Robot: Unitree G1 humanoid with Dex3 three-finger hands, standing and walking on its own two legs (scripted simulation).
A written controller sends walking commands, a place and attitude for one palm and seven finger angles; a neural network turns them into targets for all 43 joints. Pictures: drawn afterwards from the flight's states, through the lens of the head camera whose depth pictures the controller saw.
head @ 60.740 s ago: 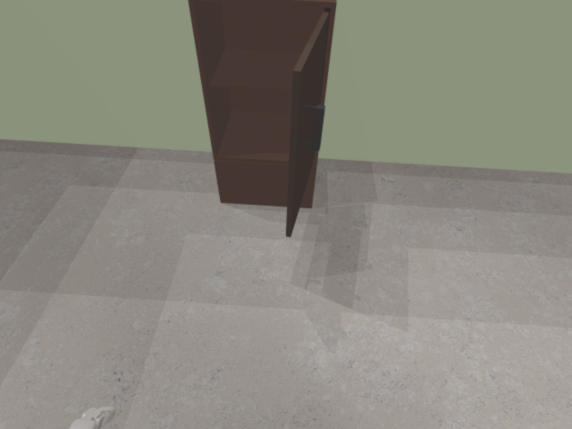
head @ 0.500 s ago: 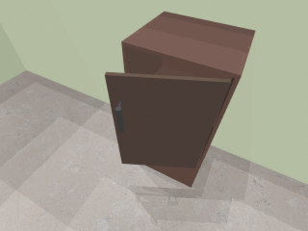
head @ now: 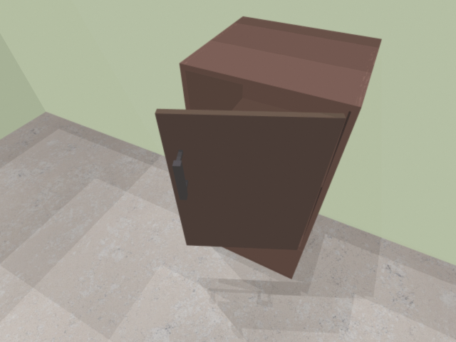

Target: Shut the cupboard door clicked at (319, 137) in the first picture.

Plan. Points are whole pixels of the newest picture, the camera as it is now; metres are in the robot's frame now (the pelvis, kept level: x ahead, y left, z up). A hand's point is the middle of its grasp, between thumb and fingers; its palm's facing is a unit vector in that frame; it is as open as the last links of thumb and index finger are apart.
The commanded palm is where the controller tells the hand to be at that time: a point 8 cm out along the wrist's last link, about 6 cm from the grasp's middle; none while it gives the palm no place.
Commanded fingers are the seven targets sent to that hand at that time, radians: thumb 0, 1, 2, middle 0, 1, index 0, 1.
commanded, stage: look again from close up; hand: left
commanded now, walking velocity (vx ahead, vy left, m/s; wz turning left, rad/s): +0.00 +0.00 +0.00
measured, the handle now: (181, 175) +0.51 +0.14 -0.04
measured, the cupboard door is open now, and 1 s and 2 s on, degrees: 24 24 24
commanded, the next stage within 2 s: raise the hand and make a fist in 0.30 s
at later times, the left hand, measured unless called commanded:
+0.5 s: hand out of the picture +0.13 +0.19 -0.11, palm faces +0.18 -0.96 -0.20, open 7.3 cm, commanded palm +0.12 +0.22 -0.06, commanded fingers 0.00 0.90 0.90 -0.29 -0.40 -0.29 -0.40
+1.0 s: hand (134, 323) +0.17 +0.17 -0.04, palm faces +0.06 -1.00 -0.06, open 5.3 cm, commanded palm +0.15 +0.22 -0.06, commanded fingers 0.00 0.90 0.90 -0.75 -0.90 -0.75 -0.90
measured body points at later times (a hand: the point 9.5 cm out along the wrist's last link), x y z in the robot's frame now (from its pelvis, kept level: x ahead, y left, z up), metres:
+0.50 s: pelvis +0.01 +0.00 +0.00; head +0.03 +0.01 +0.45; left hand +0.12 +0.24 -0.09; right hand +0.06 -0.24 -0.13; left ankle +0.04 +0.08 -0.73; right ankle -0.03 -0.11 -0.72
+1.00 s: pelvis -0.01 -0.02 -0.12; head +0.05 -0.01 +0.33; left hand +0.16 +0.23 -0.04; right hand +0.23 -0.24 -0.17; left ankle +0.04 +0.08 -0.73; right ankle +0.01 -0.10 -0.73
